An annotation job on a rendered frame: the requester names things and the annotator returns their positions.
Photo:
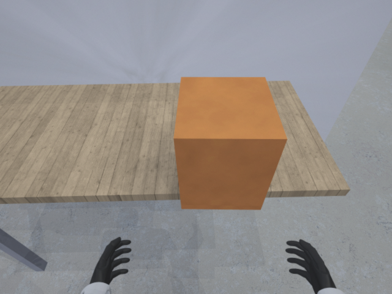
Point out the carton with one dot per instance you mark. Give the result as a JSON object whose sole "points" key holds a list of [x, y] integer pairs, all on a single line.
{"points": [[228, 142]]}

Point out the table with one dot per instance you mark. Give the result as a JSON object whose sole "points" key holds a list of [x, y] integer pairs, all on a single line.
{"points": [[114, 142]]}

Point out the robot right hand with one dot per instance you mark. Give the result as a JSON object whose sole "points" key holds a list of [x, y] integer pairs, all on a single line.
{"points": [[316, 273]]}

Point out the robot left hand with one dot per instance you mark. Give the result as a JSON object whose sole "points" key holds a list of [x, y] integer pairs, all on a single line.
{"points": [[104, 269]]}

